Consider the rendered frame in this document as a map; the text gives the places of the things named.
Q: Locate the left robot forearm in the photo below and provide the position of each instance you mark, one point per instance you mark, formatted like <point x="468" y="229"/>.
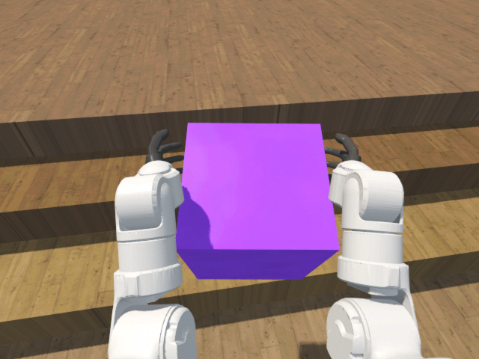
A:
<point x="145" y="226"/>

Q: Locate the left robot upper arm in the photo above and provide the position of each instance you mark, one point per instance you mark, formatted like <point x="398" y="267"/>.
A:
<point x="154" y="331"/>

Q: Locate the robot right hand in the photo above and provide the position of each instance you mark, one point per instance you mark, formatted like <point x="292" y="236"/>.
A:
<point x="351" y="153"/>

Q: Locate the robot left hand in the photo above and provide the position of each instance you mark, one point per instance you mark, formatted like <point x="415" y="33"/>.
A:
<point x="155" y="151"/>

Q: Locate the right robot forearm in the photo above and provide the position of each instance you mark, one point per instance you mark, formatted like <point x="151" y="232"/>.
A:
<point x="372" y="209"/>

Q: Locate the carton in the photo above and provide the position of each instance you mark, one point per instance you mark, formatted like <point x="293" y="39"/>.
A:
<point x="256" y="201"/>

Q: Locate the right robot upper arm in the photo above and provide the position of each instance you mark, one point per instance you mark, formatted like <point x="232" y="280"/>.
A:
<point x="367" y="328"/>

